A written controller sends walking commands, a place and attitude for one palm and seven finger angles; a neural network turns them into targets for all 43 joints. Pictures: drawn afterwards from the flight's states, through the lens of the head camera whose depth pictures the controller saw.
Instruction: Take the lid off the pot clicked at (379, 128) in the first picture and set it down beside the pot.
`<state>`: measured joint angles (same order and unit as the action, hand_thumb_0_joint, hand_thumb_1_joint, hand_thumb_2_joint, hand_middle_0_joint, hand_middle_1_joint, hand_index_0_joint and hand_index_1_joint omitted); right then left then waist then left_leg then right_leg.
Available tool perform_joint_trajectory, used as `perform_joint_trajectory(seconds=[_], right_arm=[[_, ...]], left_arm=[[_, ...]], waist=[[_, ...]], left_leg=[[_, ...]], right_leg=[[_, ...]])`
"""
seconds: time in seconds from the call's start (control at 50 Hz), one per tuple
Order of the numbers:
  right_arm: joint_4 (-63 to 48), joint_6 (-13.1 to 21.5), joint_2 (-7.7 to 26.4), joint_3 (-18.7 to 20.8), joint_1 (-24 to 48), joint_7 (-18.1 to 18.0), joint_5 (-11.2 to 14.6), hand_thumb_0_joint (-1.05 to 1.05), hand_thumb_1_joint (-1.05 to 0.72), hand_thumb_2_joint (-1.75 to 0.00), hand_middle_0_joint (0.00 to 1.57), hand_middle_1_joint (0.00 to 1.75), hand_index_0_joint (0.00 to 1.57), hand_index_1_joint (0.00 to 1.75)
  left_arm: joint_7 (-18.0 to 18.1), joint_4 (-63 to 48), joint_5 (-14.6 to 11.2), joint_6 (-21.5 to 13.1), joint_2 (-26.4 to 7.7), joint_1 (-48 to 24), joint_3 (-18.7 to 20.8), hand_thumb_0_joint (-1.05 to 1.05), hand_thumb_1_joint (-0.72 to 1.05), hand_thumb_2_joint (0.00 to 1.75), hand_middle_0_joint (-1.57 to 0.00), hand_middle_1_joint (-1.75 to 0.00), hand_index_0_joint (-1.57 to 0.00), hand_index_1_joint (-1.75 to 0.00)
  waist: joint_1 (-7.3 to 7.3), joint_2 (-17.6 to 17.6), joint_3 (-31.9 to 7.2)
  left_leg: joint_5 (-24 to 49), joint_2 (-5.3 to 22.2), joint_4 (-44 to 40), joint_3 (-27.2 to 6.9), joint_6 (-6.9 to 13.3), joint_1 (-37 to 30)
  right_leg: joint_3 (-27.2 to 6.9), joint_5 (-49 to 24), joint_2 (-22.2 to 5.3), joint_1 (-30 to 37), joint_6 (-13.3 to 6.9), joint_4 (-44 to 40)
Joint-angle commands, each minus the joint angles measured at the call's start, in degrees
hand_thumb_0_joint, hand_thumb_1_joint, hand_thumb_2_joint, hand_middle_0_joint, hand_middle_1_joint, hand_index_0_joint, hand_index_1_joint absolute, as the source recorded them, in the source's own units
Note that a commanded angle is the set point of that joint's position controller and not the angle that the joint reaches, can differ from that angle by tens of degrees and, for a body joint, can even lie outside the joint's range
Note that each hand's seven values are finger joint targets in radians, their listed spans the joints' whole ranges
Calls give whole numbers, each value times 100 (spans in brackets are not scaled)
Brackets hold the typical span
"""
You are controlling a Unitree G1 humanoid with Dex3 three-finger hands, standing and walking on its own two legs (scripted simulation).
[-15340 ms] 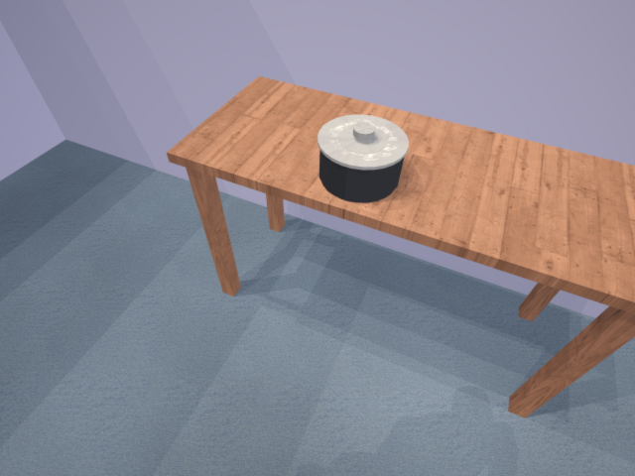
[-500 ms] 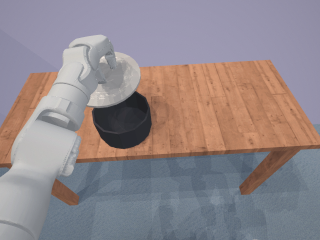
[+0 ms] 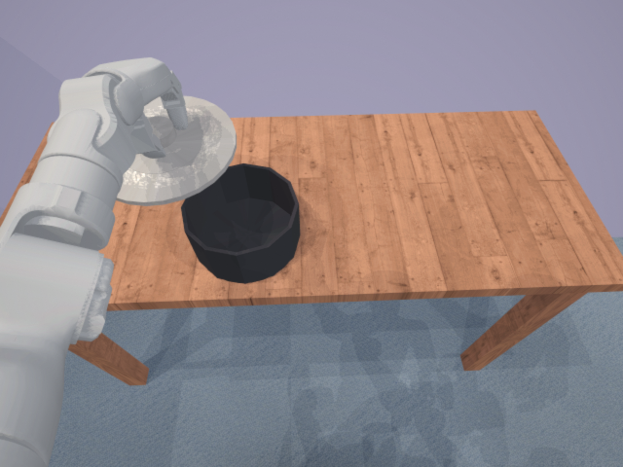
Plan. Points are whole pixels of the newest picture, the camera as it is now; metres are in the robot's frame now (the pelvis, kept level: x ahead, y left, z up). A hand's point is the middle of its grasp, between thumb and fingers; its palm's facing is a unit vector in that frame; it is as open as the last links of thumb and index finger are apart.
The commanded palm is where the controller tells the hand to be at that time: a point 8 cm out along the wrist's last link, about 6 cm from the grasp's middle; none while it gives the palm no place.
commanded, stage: move the lid sideways beside the pot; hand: left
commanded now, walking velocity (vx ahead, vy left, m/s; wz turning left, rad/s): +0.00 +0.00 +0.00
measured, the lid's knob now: (157, 132) +0.53 +0.18 +0.13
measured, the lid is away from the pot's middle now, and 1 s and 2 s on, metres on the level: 0.09 0.20 0.23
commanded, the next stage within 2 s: lower the lid onto the table in 1.34 s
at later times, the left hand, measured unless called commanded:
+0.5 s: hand (100, 138) +0.48 +0.23 +0.16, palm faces -0.38 -0.08 -0.92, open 7.5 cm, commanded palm +0.51 +0.24 +0.24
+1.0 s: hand (49, 147) +0.47 +0.29 +0.15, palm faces -0.41 -0.10 -0.91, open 7.5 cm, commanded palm +0.51 +0.30 +0.24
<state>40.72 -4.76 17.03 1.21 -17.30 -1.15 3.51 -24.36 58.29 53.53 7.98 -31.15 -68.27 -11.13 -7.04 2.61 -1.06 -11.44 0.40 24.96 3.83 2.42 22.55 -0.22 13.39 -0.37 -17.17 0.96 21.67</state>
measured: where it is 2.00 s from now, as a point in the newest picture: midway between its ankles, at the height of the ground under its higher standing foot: outside the picture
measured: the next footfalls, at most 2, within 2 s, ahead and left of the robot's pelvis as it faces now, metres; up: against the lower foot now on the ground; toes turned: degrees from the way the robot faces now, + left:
none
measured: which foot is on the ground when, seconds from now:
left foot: down 0.00-1.00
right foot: down 0.00-1.00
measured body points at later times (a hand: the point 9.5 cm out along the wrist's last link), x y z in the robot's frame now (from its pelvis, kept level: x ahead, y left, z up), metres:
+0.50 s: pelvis -0.01 +0.00 +0.00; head +0.06 +0.00 +0.45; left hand +0.50 +0.23 +0.21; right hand +0.04 -0.29 -0.12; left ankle +0.00 +0.09 -0.74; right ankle -0.04 -0.14 -0.74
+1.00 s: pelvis +0.00 +0.00 +0.00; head +0.07 +0.01 +0.44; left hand +0.49 +0.29 +0.21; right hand +0.02 -0.28 -0.12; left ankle +0.00 +0.09 -0.74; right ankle -0.04 -0.14 -0.74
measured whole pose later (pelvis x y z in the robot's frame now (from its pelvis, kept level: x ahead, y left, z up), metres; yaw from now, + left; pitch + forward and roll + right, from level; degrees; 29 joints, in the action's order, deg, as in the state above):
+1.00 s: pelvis +0.00 +0.00 +0.00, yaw +0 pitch +9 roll -2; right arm 41.0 -8.1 17.6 0.1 -17.3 -2.0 5.0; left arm -29.3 61.2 54.3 -1.5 -45.2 -67.2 -7.1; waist -7.1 1.4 0.5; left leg -12.1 0.9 27.1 3.0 2.8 24.2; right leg 0.5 12.6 0.2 -17.1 1.3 20.7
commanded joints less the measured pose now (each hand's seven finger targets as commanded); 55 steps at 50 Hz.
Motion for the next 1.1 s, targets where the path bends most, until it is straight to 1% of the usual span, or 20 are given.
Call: perform_joint_trajectory(seconds=[0.0, 0.04, 0.06, 0.12, 0.14, 0.2, 0.26, 0.32, 0.38, 0.48, 0.54, 0.58, 0.64, 0.68, 0.74, 0.82, 0.84, 0.9, 0.98, 1.08], right_arm=[[-515, 159, 860, 358, -348, -6, -64, 0, -90, -90, 20, 30, 20, 30], [-512, 150, 898, 399, -491, 15, -71, 0, -90, -90, 20, 30, 20, 30], [-458, 73, 963, 392, -433, 20, -53, 0, -90, -90, 20, 30, 20, 30], [-494, 5, 975, 332, -372, -7, 7, 0, -90, -90, 20, 30, 20, 30], [-504, 5, 966, 348, -351, -4, -2, 0, -90, -90, 20, 30, 20, 30], [-473, -18, 966, 342, -341, -9, 4, 0, -90, -90, 20, 30, 20, 30], [-485, -12, 982, 348, -387, -50, -6, 0, -90, -90, 20, 30, 20, 30], [-411, 0, 1009, 307, -426, -102, 40, 0, -90, -90, 20, 30, 20, 30], [-400, -2, 1053, 288, -421, -113, 35, 0, -90, -90, 20, 30, 20, 30], [-399, 6, 1055, 293, -434, -135, 42, 0, -90, -90, 20, 30, 20, 30], [-351, -2, 1091, 267, -462, -158, 81, 0, -90, -90, 20, 30, 20, 30], [-388, -43, 1112, 284, -460, -141, 52, 0, -90, -90, 20, 30, 20, 30], [-388, -29, 1069, 305, -476, -163, 68, 0, -90, -90, 20, 30, 20, 30], [-380, -73, 1114, 319, -507, -145, 52, 0, -90, -90, 20, 30, 20, 30], [-344, -107, 1112, 301, -528, -142, 87, 0, -90, -90, 20, 30, 20, 30], [-366, -186, 1138, 290, -490, -125, 89, 0, -90, -90, 20, 30, 20, 30], [-351, -189, 1128, 283, -513, -141, 92, 0, -90, -90, 20, 30, 20, 30], [-286, -223, 1161, 250, -473, -155, 136, 0, -90, -90, 20, 30, 20, 30], [-312, -228, 1172, 259, -526, -195, 103, 0, -90, -90, 20, 30, 20, 30], [-250, -250, 1199, 207, -573, -228, 151, 0, -90, -90, 20, 30, 20, 30]], left_arm=[[348, -1851, 132, -131, -1472, -3915, 379, 0, 72, 81, -85, -108, -87, -108], [245, -1654, 160, -163, -1490, -3518, 457, 0, 72, 81, -85, -108, -87, -108], [247, -1379, 97, -142, -1847, -3291, 744, 0, 72, 81, -85, -108, -87, -108], [151, -1075, 27, -119, -1767, -3258, 574, 0, 72, 81, -85, -108, -87, -108], [116, -1283, 32, -142, -1519, -3413, 347, 0, 72, 81, -85, -108, -87, -108], [164, -1445, 101, -199, -1717, -3697, 390, 0, 72, 81, -85, -108, -87, -108], [173, -1534, 54, -316, -2137, -3665, 710, 0, 72, 81, -85, -108, -87, -108], [111, -1062, 20, -312, -1934, -3497, 494, 0, 72, 81, -85, -108, -87, -108], [152, -1219, 95, -382, -2403, -3661, 729, 0, 72, 81, -85, -108, -87, -108], [123, -1253, 126, -506, -2460, -3629, 708, 0, 72, 81, -85, -108, -87, -108], [15, -935, 69, -545, -2452, -3405, 636, 0, 72, 81, -85, -108, -87, -108], [40, -1305, 103, -604, -2892, -3653, 923, 0, 72, 81, -85, -108, -87, -108], [-45, -1512, 87, -718, -2491, -3678, 587, 0, 72, 81, -85, -108, -87, -108], [-41, -1450, 88, -762, -2875, -3485, 924, 0, 72, 81, -85, -108, -87, -108], [-141, -1198, -20, -820, -2654, -3228, 745, 0, 72, 81, -85, -108, -87, -108], [-117, -1182, 54, -855, -3049, -3253, 958, 0, 72, 81, -85, -108, -87, -108], [-138, -1146, 55, -890, -2930, -3234, 828, 0, 72, 81, -85, -108, -87, -108], [-156, -893, 20, -912, -3115, -3276, 856, 0, 72, 81, -85, -108, -87, -108], [-141, -1480, 76, -1086, -3428, -3663, 1000, 0, 72, 81, -85, -108, -87, -108], [-203, -890, -12, -1191, -3569, -3245, 1074, 0, 72, 81, -85, -108, -87, -108]], waist=[[-19, 472, -3321], [-4, 222, -3206], [10, 27, -2942], [-33, -235, -2675], [-42, -24, -2759], [-68, 242, -2694], [-37, 116, -2913], [-101, -111, -2549], [-48, 141, -2694], [-44, 292, -2756], [-51, 133, -2548], [-13, 340, -2867], [-53, 484, -2861], [-15, 450, -2873], [-26, 353, -2626], [-21, 370, -2615], [-36, 320, -2621], [-72, 221, -2294], [-61, 628, -2862], [-81, 506, -2543]], left_leg=[[3423, -110, 393, -584, 223, -3036], [3623, -103, 405, -583, 246, -3105], [3324, -110, 377, -512, 251, -2863], [2402, -216, 198, -415, 265, -2376], [2559, -192, 222, -383, 261, -2492], [2384, -153, 242, -481, 234, -2638], [2421, -155, 265, -459, 262, -2650], [1773, -193, 148, -409, 276, -2353], [1746, -186, 158, -388, 264, -2335], [1939, -170, 232, -388, 270, -2432], [1865, -164, 214, -334, 274, -2231], [1975, -184, 247, -378, 287, -2363], [2444, -127, 303, -421, 283, -2617], [2496, -136, 352, -449, 295, -2640], [2495, -125, 317, -411, 293, -2500], [2124, -164, 313, -412, 300, -2340], [2220, -136, 325, -384, 300, -2374], [1677, -123, 278, -347, 303, -2103], [2101, -121, 345, -413, 312, -2496], [2077, -107, 369, -390, 314, -2252]], right_leg=[[122, -2677, 411, -43, -282, 23], [170, -2628, 465, -193, -271, -69], [175, -2676, 446, -8, -239, -63], [188, -2447, 422, 50, -232, -129], [183, -2466, 393, -50, -247, -147], [199, -2099, 435, -206, -268, -136], [154, -2273, 425, 36, -254, -128], [208, -1918, 432, -151, -238, -213], [158, -1945, 410, -11, -256, -197], [166, -2058, 422, -13, -258, -182], [197, -2104, 409, 3, -246, -197], [143, -2178, 412, 171, -244, -174], [203, -2224, 445, -63, -260, -188], [190, -2202, 460, -9, -236, -182], [246, -2207, 447, -118, -231, -187], [230, -2037, 462, -48, -233, -191], [242, -2087, 449, -92, -236, -198], [238, -1831, 445, -105, -205, -189], [219, -1950, 464, -51, -226, -171], [265, -1905, 459, -170, -196, -132]])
